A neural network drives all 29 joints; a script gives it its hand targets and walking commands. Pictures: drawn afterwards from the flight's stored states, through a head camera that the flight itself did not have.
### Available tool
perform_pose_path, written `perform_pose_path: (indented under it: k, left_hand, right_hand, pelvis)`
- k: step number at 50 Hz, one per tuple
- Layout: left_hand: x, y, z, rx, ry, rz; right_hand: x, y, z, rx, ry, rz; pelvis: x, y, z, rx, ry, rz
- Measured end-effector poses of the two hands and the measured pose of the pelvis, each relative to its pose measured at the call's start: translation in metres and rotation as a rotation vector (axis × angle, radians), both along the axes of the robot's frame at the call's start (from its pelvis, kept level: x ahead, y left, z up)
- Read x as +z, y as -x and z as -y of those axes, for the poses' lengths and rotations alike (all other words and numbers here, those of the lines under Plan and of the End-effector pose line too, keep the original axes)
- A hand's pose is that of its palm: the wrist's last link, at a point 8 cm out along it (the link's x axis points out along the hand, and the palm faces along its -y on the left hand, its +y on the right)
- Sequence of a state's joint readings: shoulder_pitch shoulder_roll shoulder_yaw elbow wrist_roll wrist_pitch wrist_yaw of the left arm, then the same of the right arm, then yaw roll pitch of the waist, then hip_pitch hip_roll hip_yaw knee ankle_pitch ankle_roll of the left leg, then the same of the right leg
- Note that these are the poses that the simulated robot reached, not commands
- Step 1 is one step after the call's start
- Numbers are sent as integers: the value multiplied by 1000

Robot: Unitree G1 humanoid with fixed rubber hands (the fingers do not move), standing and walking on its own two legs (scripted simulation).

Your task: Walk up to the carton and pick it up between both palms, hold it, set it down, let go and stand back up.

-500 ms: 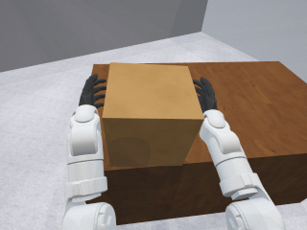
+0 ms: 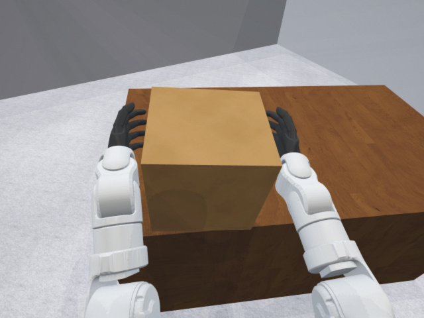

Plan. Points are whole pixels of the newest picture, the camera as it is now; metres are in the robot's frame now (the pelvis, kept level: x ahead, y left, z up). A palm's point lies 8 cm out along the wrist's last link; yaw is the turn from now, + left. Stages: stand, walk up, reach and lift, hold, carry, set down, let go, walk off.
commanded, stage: hold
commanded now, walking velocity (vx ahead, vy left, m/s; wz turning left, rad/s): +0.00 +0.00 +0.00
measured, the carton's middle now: (204, 162) +0.37 +0.01 +0.12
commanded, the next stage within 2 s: none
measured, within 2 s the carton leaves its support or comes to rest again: neither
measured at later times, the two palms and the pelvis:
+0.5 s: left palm (122, 147) +0.36 +0.15 +0.18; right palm (287, 150) +0.35 -0.14 +0.17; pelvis +0.00 +0.00 +0.00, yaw +0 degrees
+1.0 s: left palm (122, 147) +0.36 +0.15 +0.18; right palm (286, 150) +0.36 -0.14 +0.16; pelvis +0.00 +0.00 +0.00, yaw +0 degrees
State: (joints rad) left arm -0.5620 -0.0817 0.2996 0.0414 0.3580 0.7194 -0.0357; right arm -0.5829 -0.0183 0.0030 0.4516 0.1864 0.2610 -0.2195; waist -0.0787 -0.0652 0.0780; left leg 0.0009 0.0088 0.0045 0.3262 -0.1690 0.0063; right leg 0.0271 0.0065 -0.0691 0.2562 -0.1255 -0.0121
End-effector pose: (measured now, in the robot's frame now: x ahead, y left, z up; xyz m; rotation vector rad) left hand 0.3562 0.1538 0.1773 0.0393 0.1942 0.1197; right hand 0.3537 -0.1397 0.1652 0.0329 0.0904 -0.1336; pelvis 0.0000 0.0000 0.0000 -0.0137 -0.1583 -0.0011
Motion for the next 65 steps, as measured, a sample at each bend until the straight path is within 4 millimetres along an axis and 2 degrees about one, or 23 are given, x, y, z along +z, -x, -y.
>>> perform_pose_path:
  k: [65]
  left_hand:
    - [0,0,2,-5,0,-1]
  right_hand:
    - [0,1,2,-6,0,2]
  pelvis:
    - [0,1,0,0,0,5]
